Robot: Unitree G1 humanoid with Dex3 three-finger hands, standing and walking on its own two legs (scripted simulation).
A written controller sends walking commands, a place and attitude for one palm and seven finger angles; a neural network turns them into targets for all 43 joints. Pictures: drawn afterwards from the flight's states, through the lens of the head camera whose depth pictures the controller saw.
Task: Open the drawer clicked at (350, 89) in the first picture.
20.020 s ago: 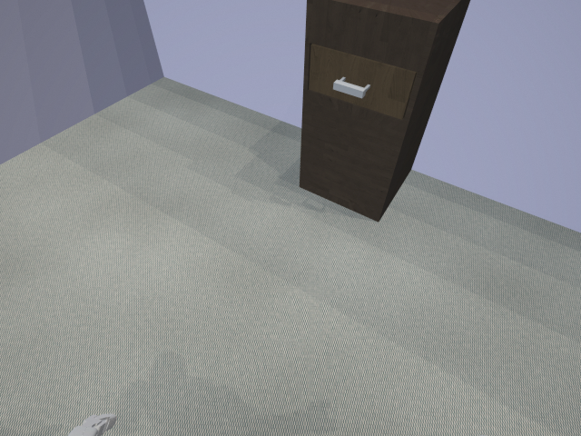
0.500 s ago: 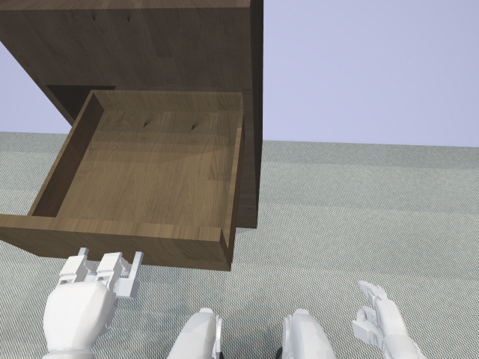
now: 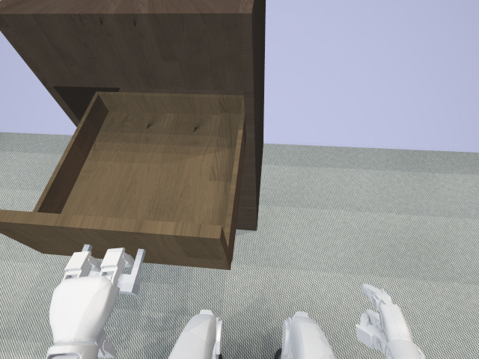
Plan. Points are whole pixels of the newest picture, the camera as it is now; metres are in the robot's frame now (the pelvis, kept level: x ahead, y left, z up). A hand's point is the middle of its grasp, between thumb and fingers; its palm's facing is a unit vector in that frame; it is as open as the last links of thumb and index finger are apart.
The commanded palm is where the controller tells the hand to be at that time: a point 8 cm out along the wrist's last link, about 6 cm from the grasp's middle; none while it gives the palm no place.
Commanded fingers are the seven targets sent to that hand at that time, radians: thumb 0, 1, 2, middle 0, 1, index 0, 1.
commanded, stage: lift the hand off the handle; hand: left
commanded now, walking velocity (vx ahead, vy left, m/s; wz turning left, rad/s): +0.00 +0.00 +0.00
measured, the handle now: (108, 267) +0.26 +0.25 -0.02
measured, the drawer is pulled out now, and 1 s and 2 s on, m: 0.30 0.30 0.30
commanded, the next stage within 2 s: none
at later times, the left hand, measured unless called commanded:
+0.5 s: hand (99, 295) +0.21 +0.25 -0.01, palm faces -0.06 -0.07 -1.00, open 13.8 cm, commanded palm +0.20 +0.26 +0.04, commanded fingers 0.00 -0.50 0.30 -0.30 -1.20 -0.30 -1.20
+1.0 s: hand (80, 293) +0.21 +0.25 +0.03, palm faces -0.04 -0.10 -0.99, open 13.8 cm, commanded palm +0.19 +0.25 +0.08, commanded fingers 0.00 -0.50 0.30 -0.30 -1.20 -0.30 -1.20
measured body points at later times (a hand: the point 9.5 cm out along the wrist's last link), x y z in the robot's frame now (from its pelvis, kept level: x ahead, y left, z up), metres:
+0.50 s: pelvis +0.01 +0.01 +0.02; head +0.09 -0.02 +0.46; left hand +0.21 +0.25 +0.04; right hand +0.19 -0.24 -0.09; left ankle +0.02 +0.14 -0.62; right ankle +0.04 -0.08 -0.62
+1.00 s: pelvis +0.03 +0.02 +0.05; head +0.09 +0.00 +0.49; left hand +0.20 +0.25 +0.09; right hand +0.22 -0.21 -0.06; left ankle +0.02 +0.14 -0.62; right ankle +0.04 -0.08 -0.62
